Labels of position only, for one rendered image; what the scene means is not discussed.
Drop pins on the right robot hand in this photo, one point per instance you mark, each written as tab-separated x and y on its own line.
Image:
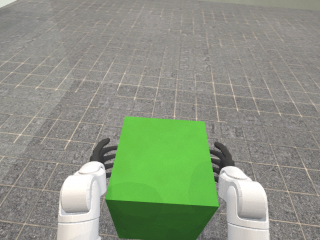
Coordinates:
225	159

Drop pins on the robot right forearm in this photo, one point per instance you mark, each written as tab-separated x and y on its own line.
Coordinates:
246	205

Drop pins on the carton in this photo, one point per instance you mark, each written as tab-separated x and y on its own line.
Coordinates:
162	185

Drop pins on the left robot hand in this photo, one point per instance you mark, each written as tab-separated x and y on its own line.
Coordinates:
99	152

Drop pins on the robot left forearm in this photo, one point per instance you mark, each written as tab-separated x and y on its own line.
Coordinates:
79	203

